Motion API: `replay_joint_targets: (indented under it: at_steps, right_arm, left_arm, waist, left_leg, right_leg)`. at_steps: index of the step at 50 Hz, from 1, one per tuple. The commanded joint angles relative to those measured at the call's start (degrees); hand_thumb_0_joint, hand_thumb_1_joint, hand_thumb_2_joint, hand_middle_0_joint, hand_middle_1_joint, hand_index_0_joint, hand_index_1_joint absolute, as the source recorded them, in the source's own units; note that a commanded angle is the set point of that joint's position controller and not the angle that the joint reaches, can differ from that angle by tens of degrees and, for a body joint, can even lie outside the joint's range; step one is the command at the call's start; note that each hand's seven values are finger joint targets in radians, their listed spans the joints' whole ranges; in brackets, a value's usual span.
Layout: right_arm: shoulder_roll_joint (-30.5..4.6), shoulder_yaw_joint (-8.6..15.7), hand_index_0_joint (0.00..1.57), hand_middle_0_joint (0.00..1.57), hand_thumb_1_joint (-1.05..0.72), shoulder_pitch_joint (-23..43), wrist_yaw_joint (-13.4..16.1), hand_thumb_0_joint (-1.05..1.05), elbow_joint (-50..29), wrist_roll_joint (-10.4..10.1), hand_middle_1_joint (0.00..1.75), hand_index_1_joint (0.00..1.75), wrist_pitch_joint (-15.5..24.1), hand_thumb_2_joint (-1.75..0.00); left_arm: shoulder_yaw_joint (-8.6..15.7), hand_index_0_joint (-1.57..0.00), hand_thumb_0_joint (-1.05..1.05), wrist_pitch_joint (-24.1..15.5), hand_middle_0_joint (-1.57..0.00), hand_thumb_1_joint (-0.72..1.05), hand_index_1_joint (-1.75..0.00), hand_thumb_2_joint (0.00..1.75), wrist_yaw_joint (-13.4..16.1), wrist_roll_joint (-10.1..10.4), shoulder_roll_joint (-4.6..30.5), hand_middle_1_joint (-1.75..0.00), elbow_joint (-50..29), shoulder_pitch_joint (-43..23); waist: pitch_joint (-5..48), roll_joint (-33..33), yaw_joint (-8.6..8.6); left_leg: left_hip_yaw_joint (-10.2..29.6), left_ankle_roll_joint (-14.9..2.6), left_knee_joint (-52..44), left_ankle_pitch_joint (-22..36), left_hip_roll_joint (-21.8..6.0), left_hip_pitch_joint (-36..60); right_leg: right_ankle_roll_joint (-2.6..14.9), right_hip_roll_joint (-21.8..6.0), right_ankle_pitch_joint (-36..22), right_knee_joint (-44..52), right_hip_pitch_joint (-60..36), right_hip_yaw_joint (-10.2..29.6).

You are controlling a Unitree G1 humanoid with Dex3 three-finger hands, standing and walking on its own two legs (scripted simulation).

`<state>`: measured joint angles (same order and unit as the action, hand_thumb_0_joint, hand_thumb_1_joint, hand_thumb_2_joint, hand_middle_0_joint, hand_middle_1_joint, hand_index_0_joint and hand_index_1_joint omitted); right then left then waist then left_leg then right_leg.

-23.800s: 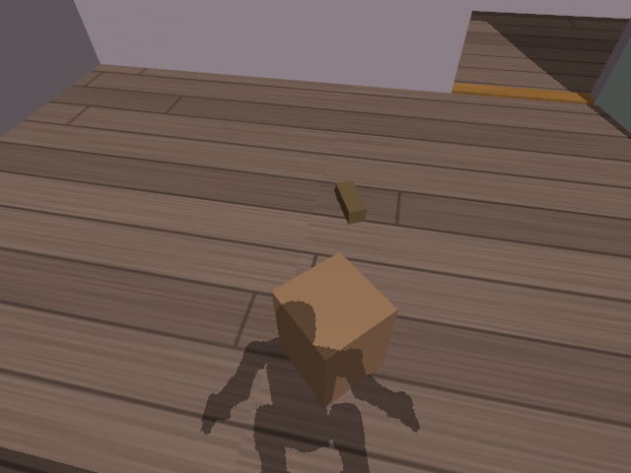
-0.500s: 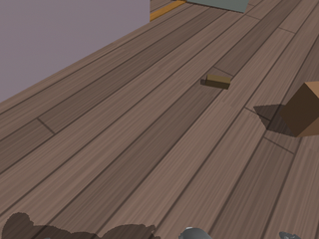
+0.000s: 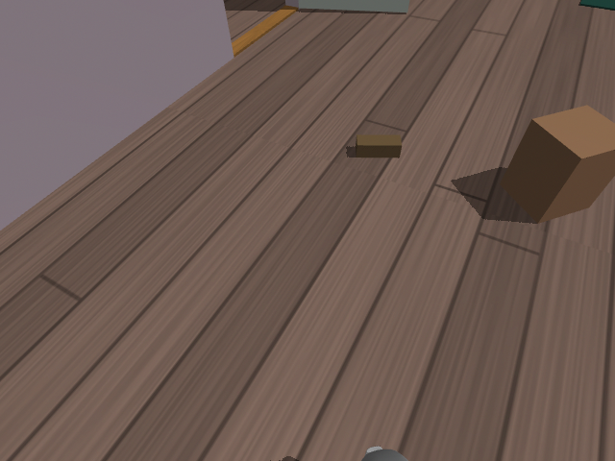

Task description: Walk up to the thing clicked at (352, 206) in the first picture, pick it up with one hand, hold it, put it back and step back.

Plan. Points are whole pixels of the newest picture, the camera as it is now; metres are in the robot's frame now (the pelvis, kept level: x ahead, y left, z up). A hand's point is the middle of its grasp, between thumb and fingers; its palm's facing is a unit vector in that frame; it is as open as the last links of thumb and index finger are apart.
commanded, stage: walk up
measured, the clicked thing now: (378, 146) +1.56 -0.33 -0.70
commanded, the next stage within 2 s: stand in 0.72 s
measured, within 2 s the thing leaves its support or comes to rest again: neither
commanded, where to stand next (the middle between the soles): +0.08 +0.01 m, yaw -3 degrees
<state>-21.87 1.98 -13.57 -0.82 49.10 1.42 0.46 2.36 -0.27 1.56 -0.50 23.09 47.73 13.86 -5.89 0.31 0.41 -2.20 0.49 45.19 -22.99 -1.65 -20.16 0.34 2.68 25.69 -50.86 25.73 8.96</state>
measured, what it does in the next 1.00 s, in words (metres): stands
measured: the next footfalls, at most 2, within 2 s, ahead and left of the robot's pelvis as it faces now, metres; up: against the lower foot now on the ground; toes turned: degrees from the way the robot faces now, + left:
none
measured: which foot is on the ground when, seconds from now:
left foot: down 0.00-1.00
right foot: down 0.00-1.00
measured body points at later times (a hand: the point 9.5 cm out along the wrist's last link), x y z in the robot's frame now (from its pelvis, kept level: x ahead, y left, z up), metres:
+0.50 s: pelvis +0.00 +0.00 +0.02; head +0.01 +0.00 +0.47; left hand +0.11 +0.31 -0.09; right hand +0.06 -0.31 -0.11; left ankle +0.01 +0.13 -0.71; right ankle +0.03 -0.13 -0.71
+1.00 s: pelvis +0.01 +0.01 +0.04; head +0.03 +0.01 +0.49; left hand +0.14 +0.29 -0.09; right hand +0.06 -0.30 -0.09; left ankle +0.01 +0.13 -0.71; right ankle +0.03 -0.14 -0.71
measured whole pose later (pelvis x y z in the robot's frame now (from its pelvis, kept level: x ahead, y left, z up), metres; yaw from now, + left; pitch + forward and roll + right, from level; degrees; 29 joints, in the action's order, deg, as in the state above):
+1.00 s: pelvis +0.01 +0.01 +0.04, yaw -4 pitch -2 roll +1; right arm -20.0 1.0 -5.7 -0.6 65.6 0.3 0.6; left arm -0.5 -1.0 0.0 0.0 20.3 63.7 3.6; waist -3.5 1.4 1.7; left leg -4.4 0.8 21.8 -12.6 -1.8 -7.3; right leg -1.9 0.5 10.8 -23.3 10.7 8.0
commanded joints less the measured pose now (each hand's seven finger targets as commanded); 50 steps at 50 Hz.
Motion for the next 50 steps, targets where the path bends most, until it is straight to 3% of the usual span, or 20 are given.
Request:
replay_joint_targets:
  at_steps: [1,2,3,4,5,6,7,8,9,11,13,14,16,18,20,33,38,41,46,50]
  right_arm:
    - [-16.6,4.6,0.2,0.2,-0.9,6.4,0.7,0.0,-5.4,0.4,0.3,0.3,1.8,-0.9]
    - [-14.5,3.6,0.2,0.2,-0.9,6.9,0.7,0.0,-5.0,0.3,0.3,0.3,1.6,-0.9]
    - [-13.6,3.2,0.2,0.2,-0.9,5.8,0.7,0.0,-4.1,-0.1,0.3,0.3,1.6,-0.9]
    - [-13.4,3.0,0.2,0.2,-0.9,4.7,0.5,0.0,-3.2,-0.5,0.3,0.3,1.6,-0.9]
    - [-12.4,2.6,0.2,0.2,-0.9,3.9,0.4,0.0,-2.6,-0.5,0.3,0.3,1.3,-0.9]
    - [-11.2,2.2,0.2,0.2,-0.9,3.9,0.4,0.0,-3.0,-0.6,0.3,0.3,0.9,-0.9]
    - [-9.7,1.9,0.2,0.2,-0.9,3.2,0.4,0.0,-3.2,-0.7,0.3,0.3,0.5,-0.9]
    - [-10.9,2.7,0.2,0.2,-0.9,3.7,0.8,0.0,-2.4,-0.4,0.3,0.3,0.2,-0.9]
    - [-11.3,2.9,0.2,0.2,-0.9,2.8,0.8,0.0,-1.2,-0.4,0.3,0.3,0.4,-0.9]
    - [-12.3,3.1,0.2,0.2,-0.9,1.3,0.5,0.0,0.7,-0.9,0.3,0.3,1.2,-0.9]
    - [-14.2,3.2,0.2,0.2,-0.9,3.2,0.2,0.0,1.2,-1.0,0.3,0.3,1.4,-0.9]
    - [-14.4,3.1,0.2,0.2,-0.9,4.9,0.2,0.0,1.0,-0.8,0.3,0.3,1.4,-0.9]
    - [-14.1,2.6,0.2,0.2,-0.9,7.1,0.2,0.0,1.2,-0.8,0.3,0.3,1.3,-0.9]
    - [-13.1,2.4,0.2,0.2,-0.9,8.1,0.2,0.0,1.8,-0.9,0.3,0.3,1.0,-0.9]
    - [-13.0,2.3,0.2,0.2,-0.9,7.5,0.3,0.0,3.2,-0.8,0.3,0.3,0.9,-0.9]
    - [-11.9,2.2,0.2,0.2,-0.9,10.5,-0.2,0.0,7.4,-1.2,0.3,0.3,0.1,-0.9]
    - [-10.9,1.6,0.2,0.2,-0.9,10.6,0.3,0.0,9.3,-1.2,0.3,0.3,0.8,-0.9]
    - [-11.7,1.8,0.2,0.2,-0.9,11.2,0.5,0.0,10.7,-1.0,0.3,0.3,1.2,-0.9]
    - [-11.5,1.6,0.2,0.2,-0.9,11.6,0.9,0.0,12.1,-1.1,0.3,0.3,1.6,-0.9]
    - [-10.9,1.4,0.2,0.2,-0.9,11.7,1.0,0.0,12.8,-1.0,0.3,0.3,1.5,-0.9]
  left_arm:
    - [3.5,-0.2,0.0,-3.0,-0.2,0.9,-0.3,0.9,0.3,0.1,13.2,-0.3,-1.5,1.9]
    - [3.3,-0.2,0.0,-3.5,-0.2,0.9,-0.3,0.9,0.1,0.4,11.3,-0.3,-0.4,3.1]
    - [3.4,-0.2,0.0,-3.9,-0.2,0.9,-0.3,0.9,0.0,0.5,11.3,-0.3,0.0,3.1]
    - [3.6,-0.2,0.0,-3.9,-0.2,0.9,-0.3,0.9,-0.1,0.5,11.1,-0.3,0.5,3.3]
    - [3.7,-0.2,0.0,-3.9,-0.2,0.9,-0.3,0.9,0.2,0.4,11.4,-0.3,1.0,3.3]
    - [3.6,-0.2,0.0,-4.3,-0.2,0.9,-0.3,0.9,0.6,-0.2,12.8,-0.3,0.9,3.4]
    - [3.6,-0.2,0.0,-4.7,-0.2,0.9,-0.3,0.9,0.7,-0.6,15.3,-0.3,0.7,1.4]
    - [3.4,-0.2,0.0,-4.5,-0.2,0.9,-0.3,0.9,0.6,-0.4,16.5,-0.3,0.5,-1.3]
    - [3.1,-0.2,0.0,-4.1,-0.2,0.9,-0.3,0.9,0.4,-0.2,15.5,-0.3,0.5,-3.2]
    - [2.1,-0.2,0.0,-3.6,-0.2,0.9,-0.3,0.9,0.1,-0.1,13.1,-0.3,0.4,-6.7]
    - [1.5,-0.2,0.0,-3.6,-0.2,0.9,-0.3,0.9,-0.1,0.1,11.1,-0.3,2.0,-5.3]
    - [1.6,-0.2,0.0,-3.6,-0.2,0.9,-0.3,0.9,0.0,0.1,11.3,-0.3,3.1,-3.8]
    - [1.7,-0.2,0.0,-3.8,-0.2,0.9,-0.3,0.9,0.0,0.1,11.6,-0.3,4.9,-2.6]
    - [1.6,-0.2,0.0,-4.0,-0.2,0.9,-0.3,0.9,-0.1,0.2,12.0,-0.3,5.5,-3.9]
    - [1.3,-0.2,0.0,-3.9,-0.2,0.9,-0.3,0.9,-0.1,0.4,12.1,-0.3,5.7,-6.2]
    - [0.3,-0.2,0.0,-3.5,-0.2,0.9,-0.3,0.9,0.0,0.0,11.4,-0.3,9.5,-9.4]
    - [-0.3,-0.2,0.0,-2.5,-0.2,0.9,-0.3,0.9,-0.8,0.1,10.3,-0.3,10.7,-11.8]
    - [-0.6,-0.2,0.0,-2.3,-0.2,0.9,-0.3,0.9,-0.9,0.4,9.4,-0.3,12.0,-10.7]
    - [-0.5,-0.2,0.0,-2.0,-0.2,0.9,-0.3,0.9,-0.8,0.6,9.2,-0.3,13.0,-11.3]
    - [-0.6,-0.2,0.0,-1.7,-0.2,0.9,-0.3,0.9,-0.8,0.3,8.8,-0.3,13.5,-12.0]
  waist:
    - [2.4,-6.0,-1.85]
    - [3.3,-6.8,-2.64]
    - [4.2,-7.1,-2.18]
    - [5.2,-8.4,-2.1]
    - [5.9,-8.4,-2.06]
    - [6.4,-5.4,-1.74]
    - [5.5,0.0,-0.22]
    - [4.5,1.4,0.65]
    - [4.1,1.1,1.55]
    - [4.6,-1.4,2.95]
    - [5.7,-3.3,0.91]
    - [6.2,-2.7,-0.13]
    - [6.2,-1.4,-1.19]
    - [5.3,-1.2,-0.57]
    - [4.2,-1.5,0.61]
    - [5.5,2.1,0.83]
    - [7.2,3.9,1.34]
    - [9.9,0.3,0.77]
    - [11.0,-1.7,0.27]
    - [9.2,-2.8,0.39]
  left_leg:
    - [17.9,-13.09,-19.2,3.6,-16.1,-1.4]
    - [11.6,-8.92,-15.2,11.6,-11.4,-0.6]
    - [7.9,-6.32,-12.8,15.1,-8.4,-1.5]
    - [6.9,-5.08,-10.4,16.8,-7.8,-2.5]
    - [6.2,-4.49,-8.3,14.8,-7.4,-4.3]
    - [4.9,-3.57,-4.6,10.6,-6.1,-6.5]
    - [2.6,-1.89,-0.8,1.6,-3.1,-6.9]
    - [2.7,-2.34,-1.1,-4.3,-2.0,-1.4]
    - [3.2,-2.64,-3.7,-4.3,-2.0,3.0]
    - [5.9,-3.97,-12.5,-0.1,-4.7,6.9]
    - [13.0,-7.35,-19.2,-1.2,-9.8,4.5]
    - [14.0,-8.82,-20.2,-0.2,-12.2,3.0]
    - [10.6,-7.52,-18.7,2.7,-10.8,1.2]
    - [6.2,-5.06,-16.2,4.1,-7.1,1.6]
    - [5.1,-4.09,-16.4,3.0,-5.8,4.9]
    - [3.2,-3.92,-20.1,0.5,-5.9,10.5]
    - [4.5,-2.44,-24.8,6.9,-5.6,12.8]
    - [4.6,-2.36,-24.9,15.8,-6.7,16.1]
    - [4.1,-1.71,-26.6,22.0,-6.9,16.8]
    - [3.8,-1.34,-28.7,18.3,-6.7,15.8]
  right_leg:
    - [1.28,-1.7,4.1,3.1,-3.2,-3.9]
    - [2.09,-0.7,-5.4,9.6,-6.0,-4.2]
    - [2.44,-0.7,-14.1,12.7,-9.8,-4.0]
    - [3.35,-0.9,-18.7,14.2,-13.8,-3.6]
    - [3.96,-1.9,-18.4,15.7,-16.4,-1.2]
    - [5.47,-6.3,-16.3,18.9,-17.0,7.3]
    - [9.14,-13.6,-12.5,23.2,-13.5,19.7]
    - [12.11,-15.8,-11.1,23.5,-6.1,21.5]
    - [10.98,-14.3,-8.1,23.6,-1.8,19.6]
    - [5.98,-8.3,-8.5,20.8,0.4,9.9]
    - [3.13,-2.3,-10.4,14.6,-4.4,0.9]
    - [2.4,-1.2,-10.2,12.7,-7.3,-1.6]
    - [2.63,-2.3,-13.2,15.8,-11.4,-0.5]
    - [4.04,-4.5,-16.9,18.4,-10.6,4.2]
    - [4.6,-6.0,-17.2,20.1,-6.4,7.0]
    - [3.29,-6.0,-15.4,25.8,-7.1,7.5]
    - [1.54,-7.5,-17.3,29.3,-9.6,5.6]
    - [1.06,-7.2,-26.7,28.0,-13.2,2.9]
    - [0.92,-7.6,-31.4,28.4,-16.8,1.5]
    - [0.71,-7.4,-28.2,30.2,-17.0,1.4]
